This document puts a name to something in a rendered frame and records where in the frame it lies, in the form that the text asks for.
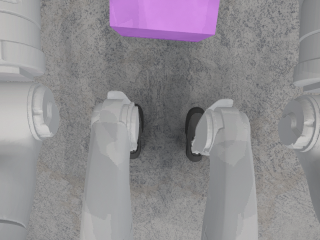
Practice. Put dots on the robot right foot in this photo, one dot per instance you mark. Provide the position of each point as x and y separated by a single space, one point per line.
192 119

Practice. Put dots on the robot right forearm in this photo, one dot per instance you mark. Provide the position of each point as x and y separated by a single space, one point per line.
306 73

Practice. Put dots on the robot left upper arm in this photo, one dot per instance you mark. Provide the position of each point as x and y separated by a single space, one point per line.
28 115

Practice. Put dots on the right robot thigh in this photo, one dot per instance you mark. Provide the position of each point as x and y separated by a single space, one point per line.
231 204

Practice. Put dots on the carton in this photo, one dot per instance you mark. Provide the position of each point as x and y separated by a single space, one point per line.
177 20

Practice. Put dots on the robot left forearm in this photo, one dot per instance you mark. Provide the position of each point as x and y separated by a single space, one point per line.
21 58

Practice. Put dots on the robot right upper arm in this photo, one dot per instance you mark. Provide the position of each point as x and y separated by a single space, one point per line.
299 129

